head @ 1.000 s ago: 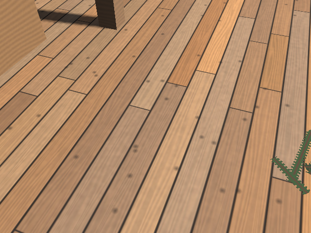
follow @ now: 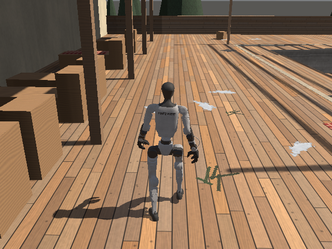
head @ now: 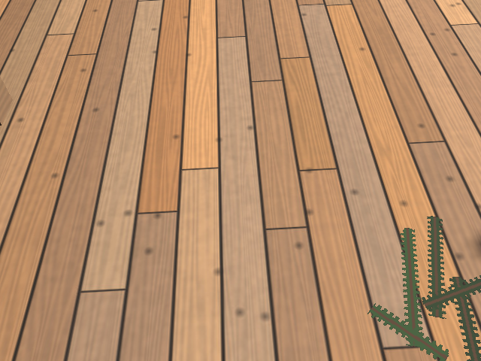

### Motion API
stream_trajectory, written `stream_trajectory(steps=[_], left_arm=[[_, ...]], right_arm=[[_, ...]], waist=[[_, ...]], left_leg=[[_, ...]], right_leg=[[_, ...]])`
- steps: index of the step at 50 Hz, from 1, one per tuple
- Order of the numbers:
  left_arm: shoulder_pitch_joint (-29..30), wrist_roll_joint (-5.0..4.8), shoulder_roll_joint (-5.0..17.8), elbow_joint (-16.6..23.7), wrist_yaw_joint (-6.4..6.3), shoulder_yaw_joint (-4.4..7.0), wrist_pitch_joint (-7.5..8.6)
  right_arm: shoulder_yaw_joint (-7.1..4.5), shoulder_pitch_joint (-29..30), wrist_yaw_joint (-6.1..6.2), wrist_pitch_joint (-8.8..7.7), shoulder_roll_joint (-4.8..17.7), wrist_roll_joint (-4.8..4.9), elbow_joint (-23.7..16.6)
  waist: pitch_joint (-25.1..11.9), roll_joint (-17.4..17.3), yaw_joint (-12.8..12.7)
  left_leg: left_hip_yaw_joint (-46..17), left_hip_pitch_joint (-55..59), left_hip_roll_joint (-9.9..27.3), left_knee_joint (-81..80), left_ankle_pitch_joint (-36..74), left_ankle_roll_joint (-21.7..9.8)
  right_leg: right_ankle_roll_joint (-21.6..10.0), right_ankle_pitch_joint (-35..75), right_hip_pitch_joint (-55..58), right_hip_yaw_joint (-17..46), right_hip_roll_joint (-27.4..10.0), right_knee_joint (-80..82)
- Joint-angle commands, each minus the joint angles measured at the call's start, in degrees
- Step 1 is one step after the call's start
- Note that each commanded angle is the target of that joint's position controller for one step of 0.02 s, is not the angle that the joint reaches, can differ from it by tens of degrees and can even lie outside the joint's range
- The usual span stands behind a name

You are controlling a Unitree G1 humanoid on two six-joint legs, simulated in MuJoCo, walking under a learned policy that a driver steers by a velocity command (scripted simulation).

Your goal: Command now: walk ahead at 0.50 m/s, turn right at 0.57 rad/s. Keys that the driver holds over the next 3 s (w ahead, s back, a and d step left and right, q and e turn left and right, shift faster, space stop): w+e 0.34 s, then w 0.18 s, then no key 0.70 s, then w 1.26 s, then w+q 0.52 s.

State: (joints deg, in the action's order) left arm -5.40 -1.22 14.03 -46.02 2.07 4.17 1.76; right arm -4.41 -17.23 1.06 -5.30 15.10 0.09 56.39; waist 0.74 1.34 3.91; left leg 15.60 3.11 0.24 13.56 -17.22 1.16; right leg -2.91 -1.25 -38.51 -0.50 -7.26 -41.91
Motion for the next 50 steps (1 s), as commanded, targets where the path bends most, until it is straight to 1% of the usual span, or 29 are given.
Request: stream_trajectory(steps=[1,3,4,5,6,7,8,9,10,11,12,14,17,20,24,27,29,30,31,32,33,35,36,39,41,44,48,49,50], left_arm=[[6.4,-0.12,3.2,6.5,1.21,0.26,0.6],[1.0,-0.22,5.8,6.4,1.31,1.63,0.38],[-7.6,-0.51,8.3,4.4,1.09,3.22,0.43],[-18.3,-0.59,13.4,1.5,0.0,5.71,0.09],[-18.5,-1.02,20.8,1.1,-0.78,6.9,0.1],[-20.5,0.16,18.4,3.5,-0.38,5.62,1.2],[-19.3,0.78,13.9,2.9,-0.11,4.39,2.01],[-16.2,0.39,11.5,3.2,-0.26,3.72,2.48],[-11.0,0.3,9.3,4.5,-0.34,3.02,2.56],[-7.8,0.73,7.4,5.6,-0.52,2.3,2.65],[-6.8,1.02,7.2,6.2,-0.73,2.09,2.68],[-8.1,0.49,8.7,6.0,-1.37,2.4,2.99],[-11.0,0.13,10.5,5.5,-2.61,2.9,2.87],[-13.1,0.19,9.5,4.7,-2.95,2.58,2.65],[-17.2,0.09,9.1,2.3,-2.73,2.31,2.71],[-17.6,0.4,9.6,1.6,-3.22,2.42,1.93],[-15.5,0.66,9.3,2.3,-3.53,2.13,1.21],[-14.6,1.31,7.8,3.7,-3.59,1.35,1.19],[-21.7,1.45,4.6,3.4,-3.62,0.23,1.68],[-27.5,0.4,4.9,1.6,-3.25,0.0,2.05],[-23.5,-0.5,9.8,1.4,-3.18,1.14,1.68],[-13.6,0.5,9.9,3.8,-3.59,1.29,0.49],[-13.2,1.18,9.0,4.2,-3.85,1.42,-0.25],[-15.8,1.15,4.0,3.5,-4.41,0.23,-1.52],[-14.5,1.33,3.3,3.6,-4.62,-0.29,-1.59],[-12.0,1.15,5.0,3.4,-4.53,0.02,-2.27],[-8.6,2.22,5.3,3.6,-4.5,0.22,-2.66],[-7.9,2.62,6.9,4.3,-4.73,0.45,-2.5],[-7.2,2.27,10.0,4.8,-5.01,0.98,-2.5]], right_arm=[[-2.42,0.3,0.18,0.64,11.0,0.93,-3.0],[-2.87,1.7,0.24,1.5,12.6,1.33,-3.8],[-2.76,3.0,0.27,2.04,12.6,1.61,-4.3],[-2.13,2.6,0.4,1.93,11.3,0.8,-5.2],[0.51,-1.0,-0.18,0.56,2.1,-1.66,-8.5],[0.68,2.3,-0.92,-2.36,4.5,0.74,-10.2],[-0.16,8.9,-1.41,-3.83,7.7,3.03,-11.9],[0.15,9.5,-1.32,-4.51,7.2,2.57,-11.8],[-0.17,9.0,-0.85,-4.47,7.5,1.02,-10.8],[-0.81,7.8,-0.75,-3.73,8.4,0.42,-10.4],[-1.05,7.1,-0.92,-2.78,8.4,0.28,-10.6],[-0.82,8.0,-0.89,-1.5,6.7,-0.56,-11.4],[-0.09,14.6,-0.75,-1.04,4.8,-1.03,-13.8],[0.78,19.3,-1.64,-1.43,3.3,-0.46,-14.8],[0.74,23.4,-2.61,-2.09,4.9,0.25,-16.6],[0.23,22.4,-3.11,-2.8,6.6,-0.14,-17.0],[-0.86,14.0,-2.97,-3.43,8.6,-1.29,-14.8],[-1.4,6.8,-2.91,-3.77,11.1,-2.44,-13.7],[-2.17,-0.5,-2.82,-3.36,14.4,-3.27,-12.5],[-1.71,-3.7,-3.48,-2.36,11.8,-1.34,-10.4],[-0.91,-0.6,-3.55,-1.67,9.1,0.26,-11.4],[0.84,8.1,-3.3,-0.78,5.1,-0.45,-12.6],[1.35,10.2,-3.26,-0.82,4.0,-0.86,-12.5],[1.39,12.7,-3.09,-0.76,4.7,-1.92,-10.9],[0.93,12.7,-2.59,-0.31,6.4,-1.47,-10.0],[0.91,11.6,-2.12,0.99,7.3,-0.86,-8.5],[2.12,11.0,-2.1,2.24,5.0,-0.2,-7.3],[2.66,9.4,-2.13,2.16,3.8,-0.75,-6.8],[2.63,6.5,-2.32,1.94,3.8,-1.48,-6.4]], waist=[[5.0,-3.8,-0.7],[0.2,-6.1,-4.6],[-4.2,-5.4,-9.7],[-10.0,-1.8,-14.0],[-12.6,14.3,-7.8],[-22.7,10.0,-9.7],[-15.8,5.5,-11.3],[-11.1,2.8,-9.3],[-8.0,-0.7,-6.5],[-6.6,-0.2,-4.2],[-5.9,0.0,-3.1],[-4.4,-1.0,-2.5],[-1.7,-0.1,-4.2],[-0.6,2.9,-6.7],[1.0,3.9,-8.8],[1.5,5.0,-7.7],[-3.5,5.5,-3.2],[-11.3,3.2,-0.3],[-20.8,-9.3,-0.6],[-27.1,-18.6,-1.1],[-20.0,-10.7,-0.3],[-7.7,-3.0,-2.3],[-6.2,-3.5,-4.3],[-6.5,-7.9,-6.8],[-9.1,-8.2,-6.5],[-9.7,-7.4,-5.3],[-4.4,-5.7,-5.6],[-4.0,-3.6,-4.8],[-3.9,1.1,-2.1]], left_leg=[[-4.3,0.8,17.9,-1.1,25.4,-8.8],[-2.1,1.7,17.4,9.9,47.0,-7.4],[-0.2,-0.9,15.4,21.7,52.9,-5.9],[0.0,-13.2,13.3,38.4,42.7,-3.0],[-2.6,-39.3,2.8,59.6,-9.1,0.9],[-18.1,-47.3,-1.7,68.7,-17.5,0.4],[-20.2,-53.7,1.1,68.9,-12.0,-1.3],[-20.2,-52.9,3.8,64.4,-6.9,-2.7],[-20.4,-48.0,6.1,59.2,-3.4,-2.7],[-20.8,-43.1,7.5,55.3,-1.4,-2.5],[-20.8,-40.4,7.8,53.0,-0.3,-2.0],[-19.6,-39.2,7.1,47.4,1.7,-0.2],[-18.6,-40.0,5.0,34.4,11.8,1.8],[-17.0,-35.4,2.6,21.6,23.7,1.4],[-17.7,-35.5,2.1,16.3,24.5,-0.5],[-17.3,-35.6,1.4,13.6,17.7,-3.0],[-14.5,-24.0,-1.0,10.4,20.9,-5.6],[-19.4,-9.8,5.1,14.4,37.0,-8.8],[-35.7,12.5,18.6,17.5,52.0,-17.5],[-51.0,18.9,25.1,12.7,49.0,-22.8],[-46.7,12.3,23.2,10.9,39.3,-20.2],[-33.9,-5.0,17.7,7.8,38.5,-16.6],[-30.7,-10.7,15.9,6.4,39.2,-15.5],[-22.8,-18.8,11.7,3.9,47.2,-15.0],[-20.7,-18.1,11.5,4.0,48.6,-14.9],[-21.0,-17.3,11.8,3.2,35.7,-14.2],[-21.9,-21.4,8.5,3.6,7.5,-9.4],[-21.6,-22.9,6.8,5.1,2.3,-6.9],[-19.2,-24.6,3.1,7.0,-2.5,-4.8]], right_leg=[[-1.9,-5.9,-1.0,-3.3,1.7,3.6],[-4.3,-11.2,8.8,-7.1,6.4,4.3],[-6.2,-8.6,20.4,-8.6,9.8,8.1],[-9.0,-7.3,38.8,-2.2,8.4,9.5],[-17.8,-13.6,56.0,28.8,-6.8,14.5],[-23.3,-20.7,62.2,50.6,-13.3,25.3],[-19.6,-15.8,60.0,43.1,-11.8,26.6],[-17.2,-10.9,52.6,34.4,-9.3,25.5],[-15.2,-5.5,43.6,28.0,-6.8,25.4],[-14.2,-0.3,37.1,23.8,-5.0,26.5],[-14.2,1.6,33.5,22.5,-4.2,27.8],[-14.6,6.5,29.5,19.5,-3.3,29.1],[-13.1,6.1,26.7,15.5,-0.6,29.9],[-10.1,1.0,25.1,11.9,1.7,29.7],[-9.4,-1.5,30.8,14.9,-1.6,27.3],[-8.1,6.6,37.5,17.3,-4.0,22.6],[-5.1,25.5,38.9,14.8,-0.2,11.7],[-2.6,21.5,33.1,12.7,3.1,0.4],[1.8,-5.4,15.1,9.2,10.6,-21.2],[3.6,-37.2,6.0,12.1,14.6,-32.6],[3.9,-35.2,2.1,14.0,11.3,-36.9],[4.4,-29.0,2.2,9.1,6.6,-31.3],[4.3,-26.5,5.9,8.2,4.1,-26.1],[5.5,-22.4,16.2,4.9,3.6,-12.4],[5.8,-17.2,20.1,4.1,3.6,-4.5],[5.7,-11.4,23.3,3.5,4.0,2.2],[3.3,-3.9,29.9,3.1,4.2,16.8],[2.2,1.4,32.4,6.5,1.0,18.1],[0.6,5.8,33.6,8.6,-1.6,16.2]])
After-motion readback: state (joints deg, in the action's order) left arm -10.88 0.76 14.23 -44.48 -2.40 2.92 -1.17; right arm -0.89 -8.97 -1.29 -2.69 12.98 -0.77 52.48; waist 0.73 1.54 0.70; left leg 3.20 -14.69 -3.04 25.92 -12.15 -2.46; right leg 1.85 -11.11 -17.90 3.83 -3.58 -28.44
